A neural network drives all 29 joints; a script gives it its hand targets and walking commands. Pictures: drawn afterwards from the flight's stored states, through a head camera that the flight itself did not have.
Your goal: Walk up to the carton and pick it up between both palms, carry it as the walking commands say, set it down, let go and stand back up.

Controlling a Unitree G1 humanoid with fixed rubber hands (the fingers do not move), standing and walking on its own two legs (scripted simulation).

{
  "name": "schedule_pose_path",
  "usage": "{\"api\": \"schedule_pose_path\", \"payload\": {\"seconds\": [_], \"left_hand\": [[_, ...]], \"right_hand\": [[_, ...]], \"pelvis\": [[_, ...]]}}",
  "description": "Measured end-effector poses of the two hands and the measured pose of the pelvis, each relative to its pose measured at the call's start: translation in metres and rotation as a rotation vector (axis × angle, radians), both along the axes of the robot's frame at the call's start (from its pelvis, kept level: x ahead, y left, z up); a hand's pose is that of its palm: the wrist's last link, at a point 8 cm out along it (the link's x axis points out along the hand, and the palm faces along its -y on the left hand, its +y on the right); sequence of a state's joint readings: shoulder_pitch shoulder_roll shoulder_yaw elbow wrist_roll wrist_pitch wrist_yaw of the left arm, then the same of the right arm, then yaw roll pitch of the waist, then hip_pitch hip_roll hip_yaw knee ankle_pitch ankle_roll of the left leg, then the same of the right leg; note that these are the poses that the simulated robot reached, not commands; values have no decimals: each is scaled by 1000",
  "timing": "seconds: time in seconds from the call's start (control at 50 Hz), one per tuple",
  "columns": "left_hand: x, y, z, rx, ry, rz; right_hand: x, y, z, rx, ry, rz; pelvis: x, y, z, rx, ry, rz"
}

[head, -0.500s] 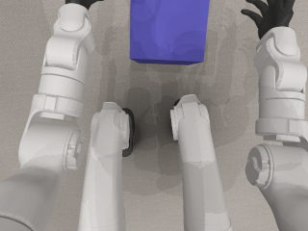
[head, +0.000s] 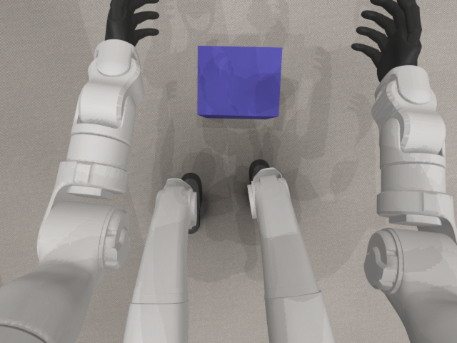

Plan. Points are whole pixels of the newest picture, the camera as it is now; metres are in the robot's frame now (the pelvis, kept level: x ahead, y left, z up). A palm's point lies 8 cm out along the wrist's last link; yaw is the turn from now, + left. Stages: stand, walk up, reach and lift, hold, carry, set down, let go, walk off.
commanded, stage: set down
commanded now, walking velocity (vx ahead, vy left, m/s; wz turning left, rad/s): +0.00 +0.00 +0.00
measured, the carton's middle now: (237, 88) +0.49 -0.06 -0.52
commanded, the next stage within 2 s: let go in 0.08 s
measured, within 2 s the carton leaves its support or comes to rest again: neither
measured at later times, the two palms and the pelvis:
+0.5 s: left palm (63, 160) +0.36 +0.17 -0.06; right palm (417, 149) +0.34 -0.24 -0.06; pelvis +0.03 +0.00 +0.07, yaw +1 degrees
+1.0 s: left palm out of the picture +0.28 +0.23 +0.05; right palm out of the picture +0.26 -0.23 +0.06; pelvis +0.11 +0.01 +0.13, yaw -1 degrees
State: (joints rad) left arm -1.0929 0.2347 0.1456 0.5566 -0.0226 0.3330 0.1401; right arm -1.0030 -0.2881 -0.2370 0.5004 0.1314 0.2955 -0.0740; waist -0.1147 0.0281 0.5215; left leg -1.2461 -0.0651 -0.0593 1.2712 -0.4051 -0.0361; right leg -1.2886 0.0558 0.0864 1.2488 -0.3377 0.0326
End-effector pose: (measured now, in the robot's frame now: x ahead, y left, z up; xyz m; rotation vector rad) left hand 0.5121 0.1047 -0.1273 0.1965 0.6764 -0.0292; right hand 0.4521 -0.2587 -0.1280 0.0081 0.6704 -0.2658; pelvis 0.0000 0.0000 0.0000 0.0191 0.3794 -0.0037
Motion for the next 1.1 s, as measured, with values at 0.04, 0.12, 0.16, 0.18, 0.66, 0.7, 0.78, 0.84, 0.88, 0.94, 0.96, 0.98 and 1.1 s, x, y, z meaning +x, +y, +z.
{"api": "schedule_pose_path", "payload": {"seconds": [0.04, 0.12, 0.16, 0.18, 0.66, 0.7, 0.78, 0.84, 0.88, 0.94, 0.96, 0.98, 1.1], "left_hand": [[0, 5, 9, 12, -1, 6], [0, 14, 19, 20, 9, 27], [-1, 16, 22, 20, 9, 30], [-2, 16, 22, 21, 8, 30], [-164, 84, 145, 52, 65, 127], [-167, 86, 156, 44, 51, 117], [-183, 93, 166, 27, 67, 107], [-200, 100, 169, 23, 88, 104], [-212, 107, 171, 25, 110, 109], [-227, 117, 174, 29, 134, 117], [-231, 120, 175, 30, 137, 121], [-233, 124, 177, 32, 140, 123], [-238, 140, 185, 29, 147, 127]], "right_hand": [[-1, 3, 4, 3, 2, -2], [-1, 7, 9, 4, 10, 0], [-1, 10, 13, -5, 11, 18], [-1, 10, 15, -14, 11, 30], [-144, 14, 141, -81, 148, 206], [-150, 16, 152, -86, 139, 210], [-166, 23, 166, -79, 145, 211], [-178, 27, 172, -79, 162, 210], [-184, 29, 176, -83, 176, 204], [-189, 30, 181, -85, 186, 203], [-189, 31, 182, -85, 190, 208], [-188, 32, 183, -88, 194, 214], [-175, 40, 188, -101, 182, 240]], "pelvis": [[2, 0, 7, -2, -2, 3], [6, 1, 16, -7, 25, 10], [7, 2, 19, -9, 33, 13], [8, 2, 20, -10, 35, 15], [60, -4, 94, -10, -178, 7], [67, -4, 100, -12, -207, 3], [81, -3, 112, -16, -277, -4], [91, -1, 119, -19, -335, -6], [98, 0, 124, -23, -368, -7], [107, 4, 129, -27, -406, -10], [109, 5, 130, -27, -416, -10], [112, 6, 131, -28, -423, -9], [125, 14, 133, -32, -455, -4]]}}
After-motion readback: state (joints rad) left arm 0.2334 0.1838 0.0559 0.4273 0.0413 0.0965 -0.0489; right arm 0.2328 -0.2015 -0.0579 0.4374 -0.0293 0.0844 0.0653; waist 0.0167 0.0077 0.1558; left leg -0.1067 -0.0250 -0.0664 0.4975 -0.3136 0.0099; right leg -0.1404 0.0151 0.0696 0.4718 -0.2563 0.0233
